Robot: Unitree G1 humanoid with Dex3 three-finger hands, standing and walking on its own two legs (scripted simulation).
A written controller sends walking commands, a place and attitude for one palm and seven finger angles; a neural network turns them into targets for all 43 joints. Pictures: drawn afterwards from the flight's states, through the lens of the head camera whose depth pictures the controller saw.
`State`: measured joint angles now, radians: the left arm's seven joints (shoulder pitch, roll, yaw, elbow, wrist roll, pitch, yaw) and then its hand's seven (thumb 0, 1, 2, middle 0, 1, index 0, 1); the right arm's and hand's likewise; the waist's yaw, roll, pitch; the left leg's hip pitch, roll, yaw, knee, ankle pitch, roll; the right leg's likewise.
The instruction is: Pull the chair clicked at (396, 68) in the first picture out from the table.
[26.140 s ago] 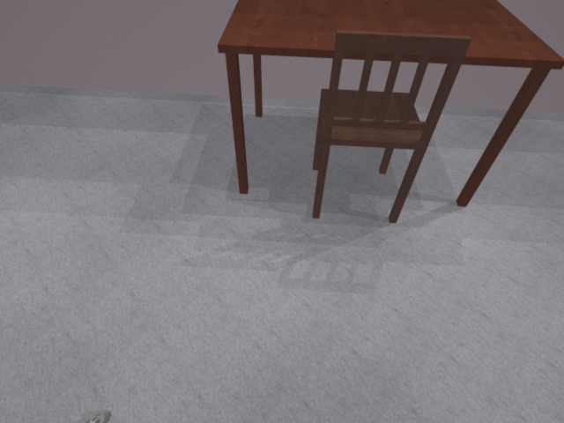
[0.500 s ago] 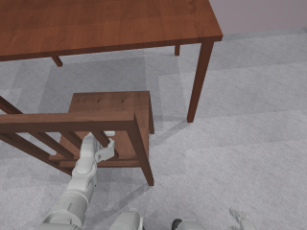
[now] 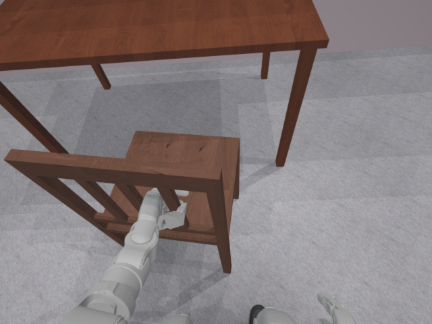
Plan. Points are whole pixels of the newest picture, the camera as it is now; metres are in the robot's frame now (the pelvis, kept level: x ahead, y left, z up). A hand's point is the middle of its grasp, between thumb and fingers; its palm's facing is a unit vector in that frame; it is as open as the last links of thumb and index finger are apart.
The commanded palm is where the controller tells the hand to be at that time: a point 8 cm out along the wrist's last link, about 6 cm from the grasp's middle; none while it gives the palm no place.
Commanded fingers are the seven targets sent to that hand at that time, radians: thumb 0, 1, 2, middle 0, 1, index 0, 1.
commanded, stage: step backward, pulling the chair out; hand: left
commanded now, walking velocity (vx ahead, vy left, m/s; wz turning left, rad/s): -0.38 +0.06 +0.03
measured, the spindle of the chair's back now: (139, 203) +0.37 +0.20 -0.09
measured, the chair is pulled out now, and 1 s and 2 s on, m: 0.37 0.54 0.56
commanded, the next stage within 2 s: stop walking, hand still on the chair in 0.84 s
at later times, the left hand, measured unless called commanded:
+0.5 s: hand (176, 251) +0.25 +0.09 -0.06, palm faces -0.02 -0.98 -0.18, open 5.7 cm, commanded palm +0.23 +0.14 -0.06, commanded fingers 0.00 0.90 0.90 -0.50 -1.45 -0.50 -1.45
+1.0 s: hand (166, 312) +0.15 +0.10 -0.06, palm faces -0.15 -0.97 -0.17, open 5.6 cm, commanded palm +0.14 +0.15 -0.05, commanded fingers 0.00 0.90 0.90 -0.50 -1.45 -0.50 -1.45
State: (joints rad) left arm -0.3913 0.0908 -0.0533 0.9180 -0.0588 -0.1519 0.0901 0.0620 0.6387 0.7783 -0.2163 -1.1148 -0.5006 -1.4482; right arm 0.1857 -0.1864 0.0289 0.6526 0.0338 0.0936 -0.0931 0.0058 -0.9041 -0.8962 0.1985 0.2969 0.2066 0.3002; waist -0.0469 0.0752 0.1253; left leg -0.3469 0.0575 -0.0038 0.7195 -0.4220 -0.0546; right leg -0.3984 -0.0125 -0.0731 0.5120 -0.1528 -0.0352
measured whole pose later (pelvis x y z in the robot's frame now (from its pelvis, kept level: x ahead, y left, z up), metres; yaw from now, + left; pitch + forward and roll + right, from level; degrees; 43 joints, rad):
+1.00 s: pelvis -0.17 +0.02 +0.00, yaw +1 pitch +1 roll +1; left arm -0.36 0.06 -0.13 0.87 -0.04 -0.14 0.06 0.07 0.65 0.77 -0.21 -1.16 -0.50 -1.45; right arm 0.24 -0.18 0.02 0.63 0.02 0.09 -0.07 0.01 -0.91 -0.90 0.20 0.30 0.20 0.30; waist -0.03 0.07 0.13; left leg -0.17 0.12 0.08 0.52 -0.35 -0.09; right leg -0.34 -0.01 -0.09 0.55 -0.21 -0.02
